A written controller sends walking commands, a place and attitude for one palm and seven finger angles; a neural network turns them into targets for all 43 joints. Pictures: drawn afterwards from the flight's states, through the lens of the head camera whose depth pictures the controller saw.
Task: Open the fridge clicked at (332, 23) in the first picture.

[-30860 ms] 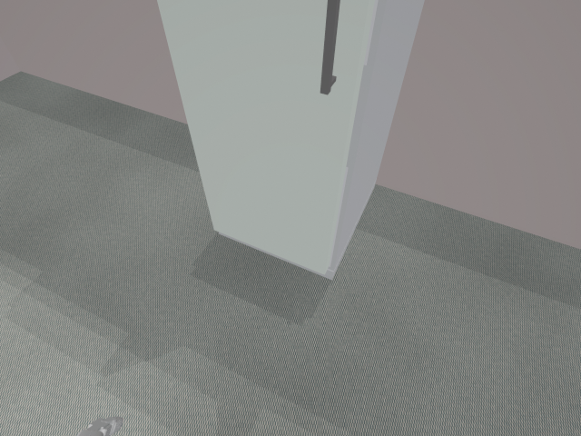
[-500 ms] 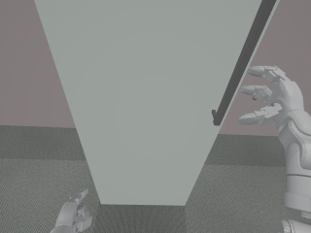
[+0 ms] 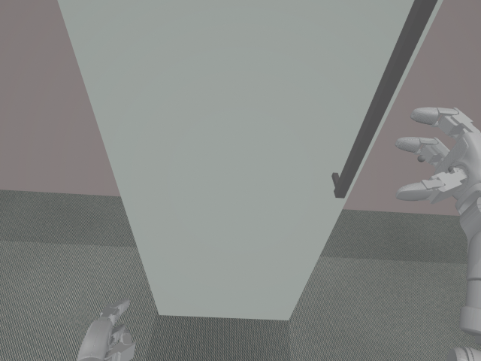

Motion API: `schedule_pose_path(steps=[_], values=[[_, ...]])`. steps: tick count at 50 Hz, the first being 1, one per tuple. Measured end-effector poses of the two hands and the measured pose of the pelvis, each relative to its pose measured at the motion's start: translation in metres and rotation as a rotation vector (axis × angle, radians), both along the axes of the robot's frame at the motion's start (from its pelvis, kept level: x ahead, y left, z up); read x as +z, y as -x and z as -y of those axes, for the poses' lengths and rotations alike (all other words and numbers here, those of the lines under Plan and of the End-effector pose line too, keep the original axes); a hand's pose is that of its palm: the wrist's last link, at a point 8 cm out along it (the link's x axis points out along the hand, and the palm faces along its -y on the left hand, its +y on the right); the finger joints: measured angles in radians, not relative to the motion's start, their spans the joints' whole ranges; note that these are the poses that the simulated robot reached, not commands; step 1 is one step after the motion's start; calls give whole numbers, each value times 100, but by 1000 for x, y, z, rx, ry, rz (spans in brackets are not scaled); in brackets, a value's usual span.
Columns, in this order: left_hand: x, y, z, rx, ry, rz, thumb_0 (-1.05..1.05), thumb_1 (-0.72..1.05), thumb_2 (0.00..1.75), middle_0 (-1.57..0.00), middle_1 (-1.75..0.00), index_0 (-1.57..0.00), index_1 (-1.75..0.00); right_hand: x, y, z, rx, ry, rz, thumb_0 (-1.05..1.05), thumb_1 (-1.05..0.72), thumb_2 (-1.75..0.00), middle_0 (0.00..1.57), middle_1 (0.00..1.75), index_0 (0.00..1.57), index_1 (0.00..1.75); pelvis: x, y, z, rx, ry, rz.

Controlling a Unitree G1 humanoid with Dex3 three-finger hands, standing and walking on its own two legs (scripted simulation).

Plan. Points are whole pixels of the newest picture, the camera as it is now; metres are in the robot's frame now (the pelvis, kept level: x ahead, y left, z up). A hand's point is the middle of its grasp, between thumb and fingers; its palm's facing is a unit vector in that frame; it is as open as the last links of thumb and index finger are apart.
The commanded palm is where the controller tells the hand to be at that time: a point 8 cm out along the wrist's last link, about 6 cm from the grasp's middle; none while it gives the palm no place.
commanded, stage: move the hooked fingers beside the handle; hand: right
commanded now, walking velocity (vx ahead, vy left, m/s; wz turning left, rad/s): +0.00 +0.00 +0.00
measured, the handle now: (373, 102) +0.43 -0.16 +0.27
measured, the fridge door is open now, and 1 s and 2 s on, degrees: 0 0 0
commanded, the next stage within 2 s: feel for the door with the fingertips in 0.90 s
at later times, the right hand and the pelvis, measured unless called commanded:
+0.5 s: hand (418, 155) +0.36 -0.22 +0.23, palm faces +0.04 +1.00 -0.04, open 14.0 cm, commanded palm +0.33 -0.28 +0.23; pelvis +0.00 -0.01 +0.00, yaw +0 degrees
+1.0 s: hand (412, 155) +0.36 -0.21 +0.23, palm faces +0.04 +1.00 -0.05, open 14.0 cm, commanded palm +0.33 -0.27 +0.23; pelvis +0.00 +0.00 +0.00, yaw +0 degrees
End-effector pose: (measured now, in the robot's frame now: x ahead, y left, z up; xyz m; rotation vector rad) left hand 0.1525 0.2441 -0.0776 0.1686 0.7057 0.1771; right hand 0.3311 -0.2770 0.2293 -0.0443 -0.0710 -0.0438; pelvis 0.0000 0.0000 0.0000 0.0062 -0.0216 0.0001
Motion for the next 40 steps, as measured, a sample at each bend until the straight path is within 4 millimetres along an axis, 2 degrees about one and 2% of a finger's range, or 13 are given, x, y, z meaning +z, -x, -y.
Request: schedule_pose_path(steps=[5,10,19,25,31,40], values=[[3,-7,5,-15,1,16,2,91,90,-20,-30,-21,-30,-4,4,8,-18,3,-22,-1,50,-30,30,120,31,120,0,1,1,-4,-1,3],[5,-14,12,-37,-1,36,1,91,90,-20,-30,-21,-30,-2,6,5,-4,5,-5,-1,51,-30,30,120,30,120,0,2,3,-10,-1,5],[6,-18,19,-45,10,39,1,91,90,-20,-30,-21,-30,0,-7,-1,7,5,-20,-1,51,-30,30,120,30,120,0,2,5,-10,0,-2],[3,-13,17,-30,17,23,1,91,90,-20,-30,-21,-30,0,-9,0,8,-2,-18,-1,50,-30,30,120,31,120,0,-1,5,-1,0,-7],[1,-8,12,-21,7,7,1,91,90,-20,-30,-21,-30,-3,-2,6,-10,10,-19,-1,50,-30,30,120,31,120,0,-2,5,-1,-1,-4],[1,-12,10,-32,-4,11,2,91,90,-20,-30,-21,-30,-1,3,0,2,14,-13,-1,51,-30,30,120,30,120,-1,0,4,-10,-1,1]])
